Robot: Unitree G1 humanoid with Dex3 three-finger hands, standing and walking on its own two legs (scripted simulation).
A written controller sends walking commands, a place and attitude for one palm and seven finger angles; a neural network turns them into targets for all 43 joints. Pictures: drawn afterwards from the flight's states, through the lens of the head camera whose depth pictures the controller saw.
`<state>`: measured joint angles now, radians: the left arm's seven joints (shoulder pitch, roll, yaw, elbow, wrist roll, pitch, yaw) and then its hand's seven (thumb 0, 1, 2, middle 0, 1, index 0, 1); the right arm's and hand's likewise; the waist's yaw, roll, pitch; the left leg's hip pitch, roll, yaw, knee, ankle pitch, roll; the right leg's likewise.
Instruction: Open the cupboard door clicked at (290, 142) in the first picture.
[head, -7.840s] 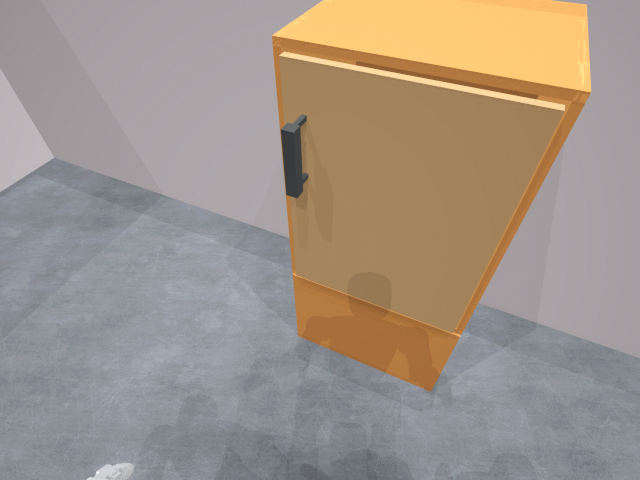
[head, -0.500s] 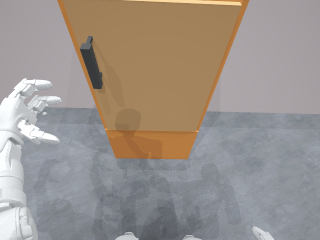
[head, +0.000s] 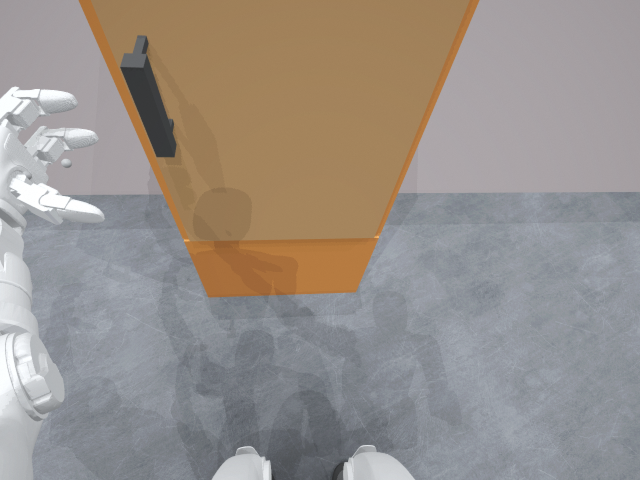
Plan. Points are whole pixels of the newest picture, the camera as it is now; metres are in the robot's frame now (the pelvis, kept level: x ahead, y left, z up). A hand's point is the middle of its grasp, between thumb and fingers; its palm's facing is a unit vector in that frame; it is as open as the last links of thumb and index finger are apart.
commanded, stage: move the hooked fingers beside the handle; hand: left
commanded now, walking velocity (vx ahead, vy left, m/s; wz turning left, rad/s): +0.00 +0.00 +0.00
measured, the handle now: (154, 99) +0.58 +0.21 +0.09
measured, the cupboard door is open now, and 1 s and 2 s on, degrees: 0 0 0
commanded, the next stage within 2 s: slide the fingers in behind the handle in 1.32 s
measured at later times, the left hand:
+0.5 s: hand (97, 114) +0.54 +0.27 +0.10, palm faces +0.01 -1.00 -0.01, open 14.0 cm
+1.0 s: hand (91, 131) +0.51 +0.27 +0.09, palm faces +0.01 -1.00 +0.00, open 14.0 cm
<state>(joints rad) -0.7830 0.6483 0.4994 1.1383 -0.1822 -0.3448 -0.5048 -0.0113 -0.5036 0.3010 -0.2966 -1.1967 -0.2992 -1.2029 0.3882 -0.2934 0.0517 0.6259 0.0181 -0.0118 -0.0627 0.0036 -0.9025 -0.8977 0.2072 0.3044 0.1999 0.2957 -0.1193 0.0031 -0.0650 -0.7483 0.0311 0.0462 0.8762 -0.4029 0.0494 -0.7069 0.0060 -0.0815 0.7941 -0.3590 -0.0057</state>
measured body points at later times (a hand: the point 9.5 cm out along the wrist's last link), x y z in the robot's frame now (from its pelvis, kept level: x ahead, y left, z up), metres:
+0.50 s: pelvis +0.01 +0.00 -0.01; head +0.16 +0.03 +0.41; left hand +0.53 +0.32 +0.10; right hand -0.03 -0.27 -0.10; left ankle +0.01 +0.08 -0.70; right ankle +0.01 -0.12 -0.70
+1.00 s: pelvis +0.02 +0.00 +0.00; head +0.15 +0.03 +0.43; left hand +0.51 +0.32 +0.10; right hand +0.03 -0.28 -0.10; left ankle +0.01 +0.08 -0.70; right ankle +0.01 -0.12 -0.70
